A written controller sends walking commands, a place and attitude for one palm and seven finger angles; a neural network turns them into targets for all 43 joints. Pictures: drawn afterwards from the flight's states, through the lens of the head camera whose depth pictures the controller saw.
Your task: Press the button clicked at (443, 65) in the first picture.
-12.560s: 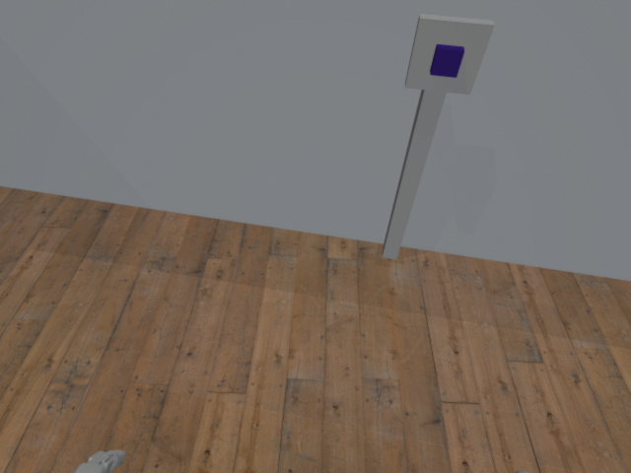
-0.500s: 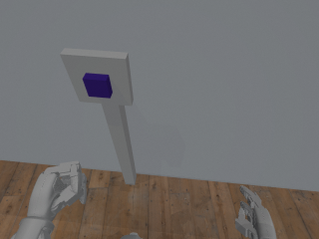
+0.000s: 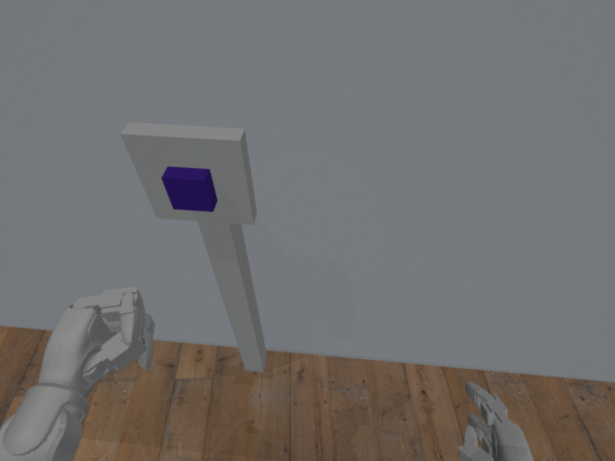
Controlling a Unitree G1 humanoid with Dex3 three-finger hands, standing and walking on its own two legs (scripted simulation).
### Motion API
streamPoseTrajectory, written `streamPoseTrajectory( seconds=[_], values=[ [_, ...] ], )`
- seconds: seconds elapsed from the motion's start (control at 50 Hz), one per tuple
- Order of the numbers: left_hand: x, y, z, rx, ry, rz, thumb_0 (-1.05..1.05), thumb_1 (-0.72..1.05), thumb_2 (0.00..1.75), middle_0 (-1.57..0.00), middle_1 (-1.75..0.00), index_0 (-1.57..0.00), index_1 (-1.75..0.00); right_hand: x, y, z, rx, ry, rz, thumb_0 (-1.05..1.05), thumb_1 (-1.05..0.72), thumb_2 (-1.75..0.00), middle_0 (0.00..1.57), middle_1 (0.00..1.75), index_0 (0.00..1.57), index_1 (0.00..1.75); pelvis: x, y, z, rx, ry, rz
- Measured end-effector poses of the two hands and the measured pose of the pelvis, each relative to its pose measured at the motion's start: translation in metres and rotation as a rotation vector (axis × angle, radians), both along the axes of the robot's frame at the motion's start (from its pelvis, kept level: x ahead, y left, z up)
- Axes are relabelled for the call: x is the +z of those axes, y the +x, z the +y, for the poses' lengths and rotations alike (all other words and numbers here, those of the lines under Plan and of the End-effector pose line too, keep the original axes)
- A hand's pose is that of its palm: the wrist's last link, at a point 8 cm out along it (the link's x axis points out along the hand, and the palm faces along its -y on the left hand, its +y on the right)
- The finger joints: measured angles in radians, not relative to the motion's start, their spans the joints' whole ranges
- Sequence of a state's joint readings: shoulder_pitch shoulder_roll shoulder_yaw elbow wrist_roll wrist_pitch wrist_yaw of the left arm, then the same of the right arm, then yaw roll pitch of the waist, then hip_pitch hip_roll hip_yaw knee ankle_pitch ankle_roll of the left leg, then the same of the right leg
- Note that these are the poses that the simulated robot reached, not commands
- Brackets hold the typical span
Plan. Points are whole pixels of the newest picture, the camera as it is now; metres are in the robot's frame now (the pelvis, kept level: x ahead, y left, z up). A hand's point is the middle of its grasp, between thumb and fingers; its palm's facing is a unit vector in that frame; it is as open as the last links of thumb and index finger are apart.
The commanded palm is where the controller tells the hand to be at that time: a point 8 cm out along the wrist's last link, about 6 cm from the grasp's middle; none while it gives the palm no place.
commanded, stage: raise the hand and make a fist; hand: left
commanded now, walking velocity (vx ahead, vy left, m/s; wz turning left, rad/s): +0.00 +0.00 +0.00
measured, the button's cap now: (191, 188) +0.48 +0.21 +0.10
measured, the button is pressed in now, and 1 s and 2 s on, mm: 0 0 0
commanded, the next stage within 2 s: aim a knuckle at the button in 0.28 s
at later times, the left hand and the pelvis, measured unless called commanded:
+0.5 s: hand (148, 353) +0.22 +0.19 +0.08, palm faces -0.02 -1.00 -0.06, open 3.1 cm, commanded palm +0.21 +0.25 +0.09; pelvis -0.01 -0.01 +0.00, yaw +0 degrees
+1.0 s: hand (178, 292) +0.31 +0.19 +0.07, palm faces -0.04 -1.00 -0.03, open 3.1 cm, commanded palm +0.29 +0.24 +0.08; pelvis -0.01 -0.01 +0.00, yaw -1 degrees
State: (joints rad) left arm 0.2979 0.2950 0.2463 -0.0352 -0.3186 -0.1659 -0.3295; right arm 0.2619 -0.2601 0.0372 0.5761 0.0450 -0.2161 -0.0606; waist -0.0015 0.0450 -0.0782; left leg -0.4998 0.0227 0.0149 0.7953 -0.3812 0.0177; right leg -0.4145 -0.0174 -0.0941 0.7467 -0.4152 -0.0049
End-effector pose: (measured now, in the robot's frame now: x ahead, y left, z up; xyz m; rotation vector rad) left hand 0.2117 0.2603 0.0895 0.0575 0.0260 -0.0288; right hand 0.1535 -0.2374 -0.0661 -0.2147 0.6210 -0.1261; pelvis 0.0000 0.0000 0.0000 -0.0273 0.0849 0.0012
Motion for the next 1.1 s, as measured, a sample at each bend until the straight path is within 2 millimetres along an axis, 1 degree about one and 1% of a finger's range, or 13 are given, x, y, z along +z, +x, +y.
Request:
streamPoseTrajectory(
  seconds=[0.1, 0.18, 0.42, 0.48, 0.56, 0.78, 0.94, 1.1],
  values=[
    [-0.003, -0.002, -0.006, 0.0, -0.009, 0.009, 0.01, 0.9, 0.9, -1.3, -1.5, -1.3, -1.5, 0.003, -0.004, -0.008, -0.012, -0.008, -0.007, 0.01, -0.91, -0.9, 0.2, 0.3, 0.2, 0.3, 0.001, -0.001, -0.003, -0.004, 0.004, -0.003],
    [-0.003, -0.006, -0.01, 0.007, -0.005, -0.002, 0.01, 0.9, 0.9, -1.3, -1.5, -1.3, -1.5, 0.004, -0.004, -0.011, -0.011, -0.008, -0.012, 0.01, -0.91, -0.9, 0.2, 0.3, 0.2, 0.3, 0.001, -0.003, -0.005, -0.004, 0.006, -0.008],
    [-0.001, -0.015, -0.014, 0.012, -0.001, -0.01, 0.01, 0.9, 0.9, -1.3, -1.5, -1.3, -1.5, 0.001, -0.002, -0.007, 0.007, 0.02, -0.031, 0.01, -0.91, -0.9, 0.2, 0.3, 0.2, 0.3, 0.001, -0.009, -0.011, 0.0, 0.009, -0.018],
    [-0.002, -0.014, -0.013, 0.013, -0.002, -0.012, 0.01, 0.9, 0.9, -1.3, -1.5, -1.3, -1.5, 0.0, -0.003, -0.006, 0.013, 0.017, -0.028, 0.01, -0.91, -0.9, 0.2, 0.3, 0.2, 0.3, 0.001, -0.011, -0.012, 0.003, 0.009, -0.019],
    [-0.005, -0.002, -0.01, 0.015, -0.007, -0.016, 0.01, 0.9, 0.9, -1.3, -1.5, -1.3, -1.5, -0.004, -0.006, -0.008, 0.014, 0.007, -0.009, 0.01, -0.91, -0.9, 0.2, 0.3, 0.2, 0.3, 0.0, -0.015, -0.013, 0.008, 0.008, -0.019],
    [-0.009, 0.046, -0.015, -0.02, -0.023, -0.006, 0.01, 0.9, 0.9, -1.3, -1.5, -1.3, -1.5, -0.009, -0.023, -0.018, -0.038, -0.008, 0.049, 0.01, -0.91, -0.9, 0.2, 0.3, 0.2, 0.3, 0.001, -0.014, -0.011, -0.009, 0.015, 0.0],
    [-0.015, 0.068, -0.017, -0.008, -0.026, -0.001, 0.01, 0.9, 0.9, -1.3, -1.5, -1.3, -1.5, -0.015, -0.034, -0.021, -0.066, -0.014, 0.114, 0.01, -0.91, -0.9, 0.2, 0.3, 0.2, 0.3, 0.0, -0.01, -0.008, -0.018, 0.017, 0.018],
    [-0.016, 0.087, -0.021, -0.015, -0.028, -0.015, 0.02, 0.9, 0.9, -1.3, -1.5, -1.3, -1.5, -0.021, -0.04, -0.019, -0.081, -0.007, 0.164, 0.01, -0.91, -0.9, 0.2, 0.3, 0.2, 0.3, 0.0, -0.006, -0.005, -0.023, 0.017, 0.035]
  ],
)
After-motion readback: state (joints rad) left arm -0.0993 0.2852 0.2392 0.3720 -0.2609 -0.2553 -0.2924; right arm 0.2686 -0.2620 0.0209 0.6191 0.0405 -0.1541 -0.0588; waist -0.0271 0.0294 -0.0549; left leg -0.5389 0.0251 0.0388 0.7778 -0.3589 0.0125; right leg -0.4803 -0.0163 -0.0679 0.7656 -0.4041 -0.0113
